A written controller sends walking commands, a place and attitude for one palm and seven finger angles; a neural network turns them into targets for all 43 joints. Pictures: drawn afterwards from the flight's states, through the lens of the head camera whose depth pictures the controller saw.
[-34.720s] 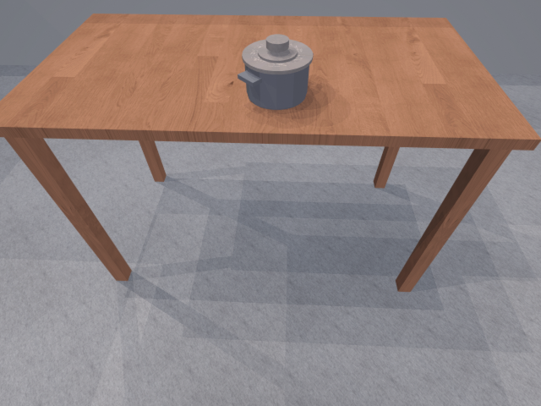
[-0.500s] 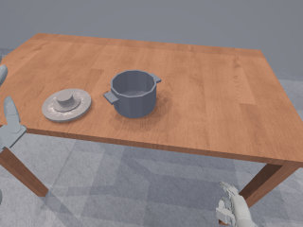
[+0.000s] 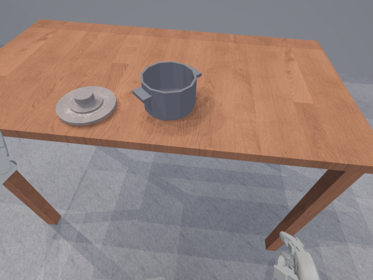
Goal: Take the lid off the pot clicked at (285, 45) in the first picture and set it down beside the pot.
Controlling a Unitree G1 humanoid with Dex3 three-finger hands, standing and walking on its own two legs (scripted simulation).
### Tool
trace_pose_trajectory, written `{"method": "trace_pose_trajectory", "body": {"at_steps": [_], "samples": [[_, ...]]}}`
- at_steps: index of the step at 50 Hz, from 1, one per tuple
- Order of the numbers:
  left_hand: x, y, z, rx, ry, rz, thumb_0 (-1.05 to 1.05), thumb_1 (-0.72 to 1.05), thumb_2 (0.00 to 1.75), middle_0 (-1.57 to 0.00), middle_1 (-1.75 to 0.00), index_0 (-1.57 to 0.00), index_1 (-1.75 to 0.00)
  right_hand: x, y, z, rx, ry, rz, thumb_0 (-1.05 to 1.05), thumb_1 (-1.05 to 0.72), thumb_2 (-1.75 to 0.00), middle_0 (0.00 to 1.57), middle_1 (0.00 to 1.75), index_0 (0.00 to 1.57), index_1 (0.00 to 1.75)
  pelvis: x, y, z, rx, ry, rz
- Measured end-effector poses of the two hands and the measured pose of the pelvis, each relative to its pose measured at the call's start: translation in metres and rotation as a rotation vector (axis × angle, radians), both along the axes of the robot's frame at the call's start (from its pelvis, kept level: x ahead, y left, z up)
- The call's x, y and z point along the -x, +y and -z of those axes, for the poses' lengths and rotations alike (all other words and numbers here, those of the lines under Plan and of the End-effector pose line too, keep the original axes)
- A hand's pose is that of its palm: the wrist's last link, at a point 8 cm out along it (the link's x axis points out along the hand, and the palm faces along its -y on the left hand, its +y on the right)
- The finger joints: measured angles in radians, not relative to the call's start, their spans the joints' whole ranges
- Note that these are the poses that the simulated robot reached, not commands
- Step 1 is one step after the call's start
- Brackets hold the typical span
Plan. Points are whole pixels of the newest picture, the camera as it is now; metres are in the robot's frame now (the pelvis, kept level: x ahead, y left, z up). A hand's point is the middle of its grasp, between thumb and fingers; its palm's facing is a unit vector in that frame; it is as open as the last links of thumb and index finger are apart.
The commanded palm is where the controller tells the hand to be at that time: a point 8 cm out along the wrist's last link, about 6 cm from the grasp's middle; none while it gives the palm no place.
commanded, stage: step back with the hand held close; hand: left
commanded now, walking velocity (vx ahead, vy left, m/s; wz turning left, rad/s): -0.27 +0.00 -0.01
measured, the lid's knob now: (84, 96) +0.54 +0.33 +0.08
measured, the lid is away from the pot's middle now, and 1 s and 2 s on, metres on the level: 0.24 0.24 0.24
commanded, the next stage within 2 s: stop stepping back and stand still in 0.60 s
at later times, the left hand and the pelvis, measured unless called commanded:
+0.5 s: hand out of the picture +0.13 +0.22 +0.27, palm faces +0.36 -0.84 -0.41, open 7.5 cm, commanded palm +0.08 +0.29 +0.26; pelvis -0.07 +0.02 +0.00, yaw -4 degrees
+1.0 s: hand out of the picture -0.03 +0.27 +0.29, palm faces +0.49 -0.82 -0.29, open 7.4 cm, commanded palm -0.04 +0.31 +0.26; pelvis -0.19 +0.04 +0.00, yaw -4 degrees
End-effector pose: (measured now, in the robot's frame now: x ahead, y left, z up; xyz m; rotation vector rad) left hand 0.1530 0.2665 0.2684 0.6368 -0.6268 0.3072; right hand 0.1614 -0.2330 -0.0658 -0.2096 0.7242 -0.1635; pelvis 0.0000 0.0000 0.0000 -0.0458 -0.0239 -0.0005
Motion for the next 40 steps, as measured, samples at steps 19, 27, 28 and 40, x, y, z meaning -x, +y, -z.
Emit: {"method": "trace_pose_trajectory", "body": {"at_steps": [19, 27, 28, 40], "samples": [[0.045, 0.017, 0.0, 0.026, -0.038, 0.035, 0.01, 0.88, 0.9, -0.22, -0.3, -0.21, -0.3, 0.072, 0.015, -0.006, 0.01, 0.018, 0.029, 0.01, -0.9, -0.9, 0.2, 0.3, 0.2, 0.3, 0.054, 0.013, -0.004, 0.039, 0.074, 0.012], [0.059, 0.002, -0.01, 0.022, -0.149, 0.193, 0.01, 0.88, 0.9, -0.22, -0.3, -0.21, -0.3, 0.091, 0.019, 0.001, 0.034, 0.017, 0.075, 0.01, -0.9, -0.9, 0.2, 0.3, 0.2, 0.3, 0.072, 0.027, 0.003, 0.007, 0.05, 0.087], [0.057, 0.005, -0.01, 0.036, -0.168, 0.206, 0.01, 0.88, 0.9, -0.22, -0.3, -0.21, -0.3, 0.094, 0.019, -0.001, 0.042, 0.003, 0.086, 0.01, -0.9, -0.9, 0.2, 0.3, 0.2, 0.3, 0.076, 0.03, 0.005, 0.009, 0.045, 0.089], [0.105, 0.025, 0.043, 0.07, 0.202, 0.146, 0.01, 0.89, 0.9, -0.21, -0.3, -0.2, -0.3, 0.175, 0.017, -0.017, 0.042, -0.031, 0.095, 0.01, -0.9, -0.9, 0.2, 0.3, 0.21, 0.3, 0.152, 0.031, 0.001, 0.006, 0.045, 0.082]]}}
